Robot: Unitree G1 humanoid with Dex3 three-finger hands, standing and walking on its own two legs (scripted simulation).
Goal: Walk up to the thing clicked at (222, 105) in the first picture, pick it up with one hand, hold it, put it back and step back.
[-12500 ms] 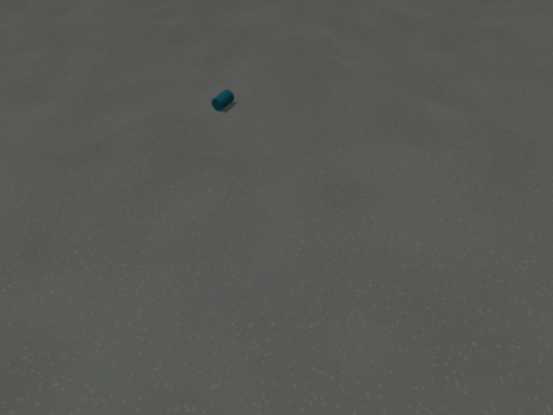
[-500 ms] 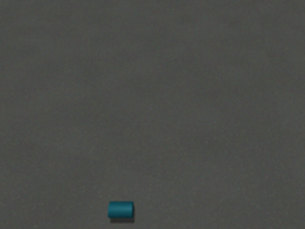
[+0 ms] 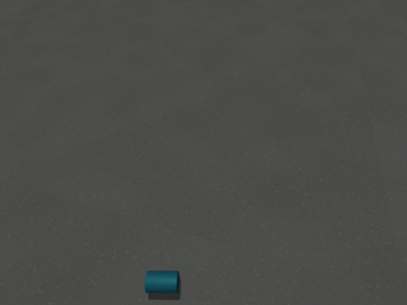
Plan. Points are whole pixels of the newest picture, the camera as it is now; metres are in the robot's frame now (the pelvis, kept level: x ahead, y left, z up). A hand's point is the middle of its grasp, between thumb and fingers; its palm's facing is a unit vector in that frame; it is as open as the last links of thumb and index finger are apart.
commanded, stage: walk up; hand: left
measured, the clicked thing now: (162, 281) +0.38 +0.23 -0.74
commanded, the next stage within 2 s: stand in 0.86 s
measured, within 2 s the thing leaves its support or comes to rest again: neither
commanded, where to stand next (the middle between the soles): -0.01 +0.00 m, yaw -1 degrees
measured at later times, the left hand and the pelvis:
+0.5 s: hand out of the picture +0.07 +0.26 -0.15, palm faces +0.01 -0.95 -0.33, open 7.4 cm; pelvis -0.01 +0.00 +0.00, yaw -1 degrees
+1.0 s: hand out of the picture +0.07 +0.26 -0.15, palm faces -0.02 -0.94 -0.33, open 7.4 cm; pelvis -0.01 +0.01 +0.00, yaw -1 degrees
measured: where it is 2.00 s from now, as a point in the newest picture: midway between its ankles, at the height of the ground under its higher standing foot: outside the picture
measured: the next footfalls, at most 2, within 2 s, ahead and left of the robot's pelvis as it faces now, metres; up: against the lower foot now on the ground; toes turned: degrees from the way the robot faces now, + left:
none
